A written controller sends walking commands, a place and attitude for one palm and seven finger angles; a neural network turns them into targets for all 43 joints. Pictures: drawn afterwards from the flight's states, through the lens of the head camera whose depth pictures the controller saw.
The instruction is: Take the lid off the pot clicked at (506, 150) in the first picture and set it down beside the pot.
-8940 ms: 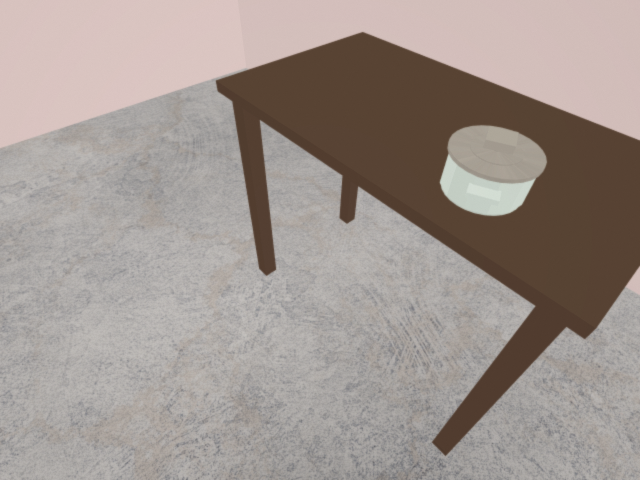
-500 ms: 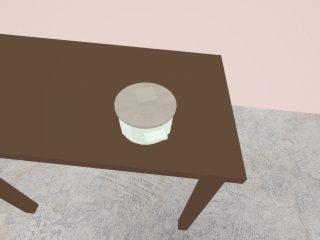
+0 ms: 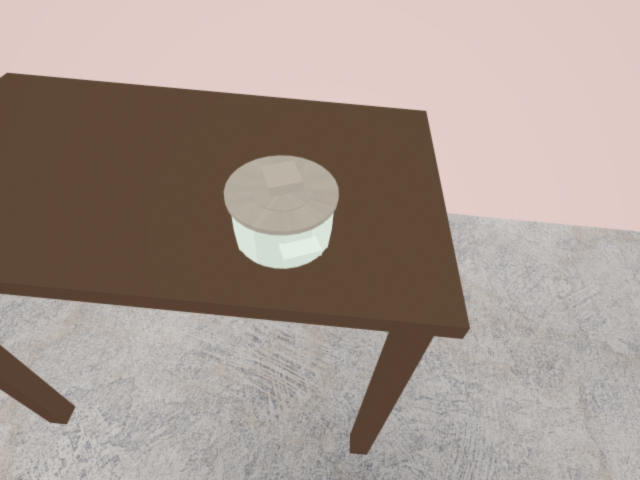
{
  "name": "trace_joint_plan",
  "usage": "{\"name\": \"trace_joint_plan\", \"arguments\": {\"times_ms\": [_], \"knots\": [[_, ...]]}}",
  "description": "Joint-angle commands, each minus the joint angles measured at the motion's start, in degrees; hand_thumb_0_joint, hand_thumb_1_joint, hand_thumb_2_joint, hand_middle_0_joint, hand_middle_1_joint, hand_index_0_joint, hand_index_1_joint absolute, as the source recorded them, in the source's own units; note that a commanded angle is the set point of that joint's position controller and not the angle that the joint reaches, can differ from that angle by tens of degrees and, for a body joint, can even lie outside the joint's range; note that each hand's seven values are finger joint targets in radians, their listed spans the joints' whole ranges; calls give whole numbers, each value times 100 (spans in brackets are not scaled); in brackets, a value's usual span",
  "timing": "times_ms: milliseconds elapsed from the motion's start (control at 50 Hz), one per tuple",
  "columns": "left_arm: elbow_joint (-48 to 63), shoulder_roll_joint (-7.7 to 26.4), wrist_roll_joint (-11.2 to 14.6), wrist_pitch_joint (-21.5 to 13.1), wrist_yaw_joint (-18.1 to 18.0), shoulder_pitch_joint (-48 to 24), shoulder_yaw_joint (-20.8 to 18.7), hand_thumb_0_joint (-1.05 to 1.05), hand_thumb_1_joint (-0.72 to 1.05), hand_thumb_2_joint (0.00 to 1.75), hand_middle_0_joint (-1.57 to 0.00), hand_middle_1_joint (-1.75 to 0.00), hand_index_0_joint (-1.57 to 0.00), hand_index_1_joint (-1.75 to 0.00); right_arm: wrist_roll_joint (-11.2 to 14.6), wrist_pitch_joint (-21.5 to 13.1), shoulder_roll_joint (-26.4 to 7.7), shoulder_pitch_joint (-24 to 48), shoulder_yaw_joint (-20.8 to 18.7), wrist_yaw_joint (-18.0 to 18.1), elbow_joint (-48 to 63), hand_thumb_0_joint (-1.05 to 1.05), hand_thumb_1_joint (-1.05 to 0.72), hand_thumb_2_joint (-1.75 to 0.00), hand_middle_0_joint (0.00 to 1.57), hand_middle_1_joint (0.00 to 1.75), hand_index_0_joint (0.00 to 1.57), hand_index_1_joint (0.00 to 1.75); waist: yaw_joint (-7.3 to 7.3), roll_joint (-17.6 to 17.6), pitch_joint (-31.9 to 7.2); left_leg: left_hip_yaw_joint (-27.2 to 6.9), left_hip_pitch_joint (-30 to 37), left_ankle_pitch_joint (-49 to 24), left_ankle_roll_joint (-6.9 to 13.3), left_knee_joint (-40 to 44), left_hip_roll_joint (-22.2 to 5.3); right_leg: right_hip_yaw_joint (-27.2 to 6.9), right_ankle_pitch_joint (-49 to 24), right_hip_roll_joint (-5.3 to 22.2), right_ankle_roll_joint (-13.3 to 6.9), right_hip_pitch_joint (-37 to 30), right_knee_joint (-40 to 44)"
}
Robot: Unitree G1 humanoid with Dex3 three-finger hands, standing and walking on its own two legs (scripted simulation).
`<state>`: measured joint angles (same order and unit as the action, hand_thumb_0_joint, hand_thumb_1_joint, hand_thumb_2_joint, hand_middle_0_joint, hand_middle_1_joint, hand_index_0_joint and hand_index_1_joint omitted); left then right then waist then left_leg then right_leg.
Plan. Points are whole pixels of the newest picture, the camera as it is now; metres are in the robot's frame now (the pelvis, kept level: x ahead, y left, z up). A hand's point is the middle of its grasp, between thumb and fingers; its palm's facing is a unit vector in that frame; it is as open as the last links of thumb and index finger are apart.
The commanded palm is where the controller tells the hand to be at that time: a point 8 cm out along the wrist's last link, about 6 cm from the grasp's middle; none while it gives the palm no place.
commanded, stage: come to a stop and stand still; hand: left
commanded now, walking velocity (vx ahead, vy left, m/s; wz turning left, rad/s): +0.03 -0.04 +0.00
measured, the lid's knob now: (281, 178) +0.47 +0.08 +0.13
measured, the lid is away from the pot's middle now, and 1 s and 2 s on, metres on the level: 0.00 0.00 0.00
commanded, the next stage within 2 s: look again from close up in 0.66 s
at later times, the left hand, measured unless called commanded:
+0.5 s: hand out of the picture +0.04 +0.18 -0.17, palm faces +0.07 -0.97 -0.22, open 7.3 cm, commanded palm none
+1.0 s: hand out of the picture +0.07 +0.18 -0.17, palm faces +0.04 -0.98 -0.21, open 7.3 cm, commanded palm none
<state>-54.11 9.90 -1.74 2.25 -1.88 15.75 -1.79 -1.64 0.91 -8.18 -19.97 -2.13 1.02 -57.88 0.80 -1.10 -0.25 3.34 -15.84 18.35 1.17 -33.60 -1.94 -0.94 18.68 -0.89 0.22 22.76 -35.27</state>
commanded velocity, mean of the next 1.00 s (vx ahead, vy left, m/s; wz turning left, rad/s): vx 0.00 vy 0.00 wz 0.00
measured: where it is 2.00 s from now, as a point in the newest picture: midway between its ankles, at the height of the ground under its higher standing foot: outside the picture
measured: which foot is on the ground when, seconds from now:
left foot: down 0.00-1.00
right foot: down 0.00-1.00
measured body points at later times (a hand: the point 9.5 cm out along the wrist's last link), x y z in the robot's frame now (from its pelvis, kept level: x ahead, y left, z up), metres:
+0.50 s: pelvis +0.04 +0.01 +0.00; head +0.05 +0.00 +0.45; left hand +0.04 +0.23 -0.15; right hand +0.08 -0.22 -0.16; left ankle -0.01 +0.11 -0.73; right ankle +0.03 -0.12 -0.73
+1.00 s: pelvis +0.04 +0.00 +0.01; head +0.06 +0.00 +0.45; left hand +0.07 +0.23 -0.15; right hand +0.07 -0.23 -0.15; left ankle -0.01 +0.11 -0.73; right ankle +0.03 -0.12 -0.73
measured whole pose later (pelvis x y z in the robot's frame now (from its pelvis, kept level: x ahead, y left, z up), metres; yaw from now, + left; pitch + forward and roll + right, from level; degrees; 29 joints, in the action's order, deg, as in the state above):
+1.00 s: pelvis +0.04 +0.00 +0.01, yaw +1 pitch -1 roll +0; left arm -59.2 9.9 -0.7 -0.4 -2.2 14.7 -0.1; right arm -0.8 -1.0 -9.0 -14.9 0.0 2.0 -61.5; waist 0.3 -0.4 2.5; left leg 2.4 -7.8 19.0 0.4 -27.5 -0.4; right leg -0.1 16.8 0.2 0.0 11.4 -28.9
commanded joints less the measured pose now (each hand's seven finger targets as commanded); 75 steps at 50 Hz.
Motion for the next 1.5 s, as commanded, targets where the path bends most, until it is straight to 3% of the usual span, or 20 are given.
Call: {"name": "trace_joint_plan", "arguments": {"times_ms": [0, 40, 60, 80, 100, 120, 140, 160, 200, 240, 300, 360, 420, 460, 680, 740, 800, 1260, 1400, 1480], "knots": [[22, 127, -8, -141, 17, 856, 15, 0, 90, 90, -20, -30, -20, -30, 59, -127, -656, 429, -72, 17, 349, 0, -90, -90, 20, 30, 20, 30, -450, 623, 605, -1102, -1531, 1990, 379, 1844, -803, 36, 1, 54, -5, -1148, 14], [-44, 295, 24, -247, -21, 746, 61, 0, 90, 90, -20, -30, -20, -30, 89, -148, -295, -58, 8, 46, 205, 0, -90, -90, 20, 30, 20, 30, -189, -5, 891, -628, -723, 809, 167, 1028, -264, -728, -108, 445, -238, -583, 1278], [-79, 353, 46, -280, -36, 746, 84, 0, 90, 90, -20, -30, -20, -30, 106, -185, -175, -252, 46, 50, 128, 0, -90, -90, 20, 30, 20, 30, -87, 100, 778, -495, -288, 183, 126, 803, -163, -869, -421, 641, -324, -442, 1388], [-128, 419, 73, -327, -39, 719, 78, 0, 90, 90, -20, -30, -20, -30, 114, -181, -145, -366, 58, 62, 69, 0, -90, -90, 20, 30, 20, 30, -10, -306, 348, -336, -8, 120, 48, 666, -162, -1033, -244, 694, -351, -501, 1463], [-426, 685, 29, -337, -231, 679, 17, 0, 90, 90, -20, -30, -20, -30, 83, -128, -805, 265, 10, 9, 174, 0, -90, -90, 20, 30, 20, 30, -141, 339, 826, -183, -160, 88, -158, -62, -206, -680, -604, 731, -299, -304, 1233], [-127, 895, 66, -373, -166, 475, 6, 0, 90, 90, -20, -30, -20, -30, 50, -123, -350, -8, 84, -47, 367, 0, -90, -90, 20, 30, 20, 30, 55, 310, 248, -256, -95, 594, -103, 6, 49, -1042, 1097, 913, -511, -168, 1418], [-88, 942, 94, -377, -101, 257, -44, 0, 90, 90, -20, -30, -20, -30, 18, -101, -369, -136, 76, -62, 329, 0, -90, -90, 20, 30, 20, 30, 111, 330, -194, -326, 297, 300, -51, 216, 67, -969, 1081, 935, -617, -169, 1221], [-35, 769, 87, -363, -82, 262, -29, 0, 90, 90, -20, -30, -20, -30, 17, -138, -410, -248, 63, -36, 392, 0, -90, -90, 20, 30, 20, 30, 145, 276, -102, -501, 213, 427, 37, 365, -79, -702, 1236, 708, -509, 5, 1058], [-177, 400, 78, -391, -63, 444, 68, 0, 90, 90, -20, -30, -20, -30, 51, -225, -509, -138, 61, -7, 366, 0, -90, -90, 20, 30, 20, 30, 27, 314, 219, -907, -225, -68, 192, 761, -373, -370, 284, 375, -357, -272, 729], [-320, 289, 90, -422, -54, 591, 104, 0, 90, 90, -20, -30, -20, -30, 99, -295, -491, -78, 93, 26, 339, 0, -90, -90, 20, 30, 20, 30, -58, 64, 62, -942, -94, -850, 210, 800, -436, -272, -638, 395, -340, -707, 683], [-456, 265, 111, -474, -101, 711, 112, 0, 90, 90, -20, -30, -20, -30, 105, -354, -548, -129, 107, 82, 134, 0, -90, -90, 20, 30, 20, 30, -30, -126, -18, -754, 285, -1956, 121, 532, -386, -348, -1749, 532, -351, -943, 610], [-444, 357, 121, -437, -102, 618, 86, 0, 90, 90, -20, -30, -20, -30, 103, -325, -550, -22, 111, 99, 33, 0, -90, -90, 20, 30, 20, 30, -39, 180, 116, -724, 434, -1912, 89, 651, -367, -323, -1789, 571, -336, -919, 654], [-440, 406, 114, -424, -116, 553, 84, 0, 90, 90, -20, -30, -20, -30, 104, -300, -577, 72, 117, 104, -27, 0, -90, -90, 20, 30, 20, 30, -38, -43, 259, -679, 430, -1777, 66, 750, -349, -354, -1898, 613, -324, -975, 722], [-396, 463, 115, -393, -102, 485, 60, 0, 90, 90, -20, -30, -20, -30, 94, -305, -604, 155, 111, 105, -30, 0, -90, -90, 20, 30, 20, 30, -66, 163, 199, -692, 527, -1851, 70, 798, -356, -315, -1835, 602, -304, -1007, 736], [-233, 656, 111, -340, -83, 243, 30, 0, 90, 90, -20, -30, -20, -30, 81, -272, -683, 349, 107, 110, -29, 0, -90, -90, 20, 30, 20, 30, -95, 205, 174, -627, 671, -1861, 27, 916, -385, -355, -1961, 654, -292, -1141, 879], [-205, 691, 120, -333, -73, 200, 28, 0, 90, 90, -20, -30, -20, -30, 81, -262, -662, 347, 102, 107, -34, 0, -90, -90, 20, 30, 20, 30, -99, 50, 158, -619, 698, -1762, 16, 958, -397, -350, -2015, 660, -299, -1171, 915], [-202, 693, 116, -339, -74, 202, 32, 0, 90, 90, -20, -30, -20, -30, 84, -258, -666, 341, 116, 106, -71, 0, -90, -90, 20, 30, 20, 30, -99, 187, 161, -585, 693, -1727, 6, 963, -386, -391, -1977, 693, -300, -1186, 958], [-467, 486, 114, -320, -62, 384, 83, 0, 90, 90, -20, -30, -20, -30, 111, -273, -471, 43, 125, 113, -374, 0, -90, -90, 20, 30, 20, 30, -113, 132, 333, -560, 643, -1236, 55, 1143, -418, -414, -1445, 652, -265, -1072, 1156], [-541, 444, 110, -343, -70, 471, 100, 0, 90, 90, -20, -30, -20, -30, 119, -284, -409, -22, 135, 120, -431, 0, -90, -90, 20, 30, 20, 30, -101, 159, 275, -516, 709, -1384, 47, 1102, -420, -460, -1667, 682, -274, -1063, 1148], [-570, 421, 106, -320, -70, 478, 106, 0, 90, 90, -20, -30, -20, -30, 122, -271, -384, -38, 142, 120, -448, 0, -90, -90, 20, 30, 20, 30, -109, 144, 447, -521, 563, -1158, 50, 1161, -425, -445, -1396, 658, -251, -1006, 1199]]}}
